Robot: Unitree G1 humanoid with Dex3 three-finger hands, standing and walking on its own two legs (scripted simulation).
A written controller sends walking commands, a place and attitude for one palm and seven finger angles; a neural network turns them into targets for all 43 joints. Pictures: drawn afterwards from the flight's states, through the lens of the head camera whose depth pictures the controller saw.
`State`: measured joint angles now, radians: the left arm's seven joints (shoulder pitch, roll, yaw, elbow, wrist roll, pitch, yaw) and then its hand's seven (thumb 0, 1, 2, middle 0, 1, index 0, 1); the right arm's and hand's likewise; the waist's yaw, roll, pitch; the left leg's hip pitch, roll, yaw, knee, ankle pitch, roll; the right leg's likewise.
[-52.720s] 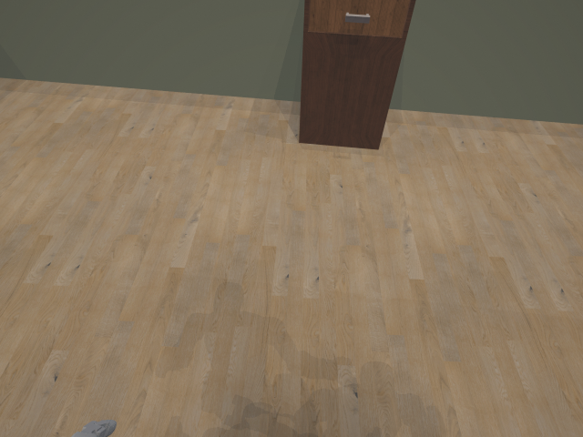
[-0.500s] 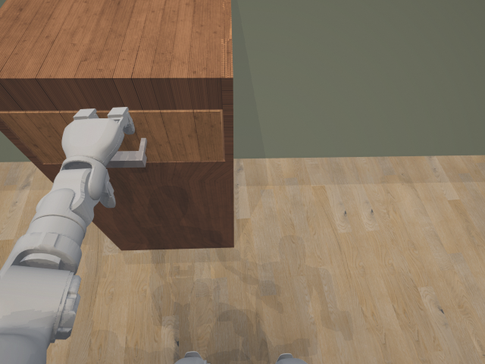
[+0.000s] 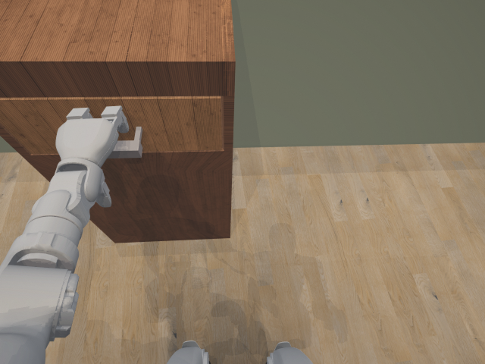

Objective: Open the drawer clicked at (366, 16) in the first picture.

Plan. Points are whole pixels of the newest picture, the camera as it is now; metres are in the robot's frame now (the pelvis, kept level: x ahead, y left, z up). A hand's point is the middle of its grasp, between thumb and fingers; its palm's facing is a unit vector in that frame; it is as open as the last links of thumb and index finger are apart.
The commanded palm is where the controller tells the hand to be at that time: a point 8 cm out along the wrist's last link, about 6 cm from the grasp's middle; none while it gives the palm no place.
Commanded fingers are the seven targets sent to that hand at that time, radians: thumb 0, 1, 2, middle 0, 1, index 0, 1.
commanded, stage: lower the fingers behind the handle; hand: left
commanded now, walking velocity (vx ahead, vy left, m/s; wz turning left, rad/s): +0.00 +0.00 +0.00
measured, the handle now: (115, 140) +0.53 +0.23 -0.02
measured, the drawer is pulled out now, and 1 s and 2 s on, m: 0.00 0.00 0.00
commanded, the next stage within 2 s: lift the fingers back up to retry in 1.22 s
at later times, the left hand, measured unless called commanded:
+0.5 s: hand (107, 164) +0.47 +0.23 -0.01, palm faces -0.04 -0.01 -1.00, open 13.8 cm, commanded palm +0.45 +0.22 +0.03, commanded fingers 0.00 -0.50 0.30 -0.30 -1.20 -0.30 -1.20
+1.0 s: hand (108, 166) +0.46 +0.23 -0.01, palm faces -0.03 +0.02 -1.00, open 13.8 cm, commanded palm +0.45 +0.22 +0.01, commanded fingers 0.00 -0.50 0.30 -0.30 -1.20 -0.30 -1.20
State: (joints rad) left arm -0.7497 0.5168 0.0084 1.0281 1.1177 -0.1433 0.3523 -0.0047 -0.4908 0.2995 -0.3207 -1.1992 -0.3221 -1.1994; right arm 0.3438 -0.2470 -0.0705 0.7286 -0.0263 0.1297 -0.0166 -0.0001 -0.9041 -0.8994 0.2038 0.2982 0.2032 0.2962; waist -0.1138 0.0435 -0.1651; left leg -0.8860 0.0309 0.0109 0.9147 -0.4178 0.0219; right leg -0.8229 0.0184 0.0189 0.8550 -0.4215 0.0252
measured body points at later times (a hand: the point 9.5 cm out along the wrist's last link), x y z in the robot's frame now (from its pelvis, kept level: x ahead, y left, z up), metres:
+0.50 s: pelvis -0.01 +0.00 -0.01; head +0.10 +0.01 +0.42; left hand +0.46 +0.23 +0.05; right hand +0.00 -0.28 -0.14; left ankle +0.00 +0.10 -0.69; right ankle -0.02 -0.14 -0.69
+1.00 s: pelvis -0.03 -0.01 -0.03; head +0.09 +0.00 +0.40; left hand +0.46 +0.23 +0.04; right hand -0.01 -0.28 -0.16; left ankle +0.00 +0.10 -0.69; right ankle -0.02 -0.14 -0.69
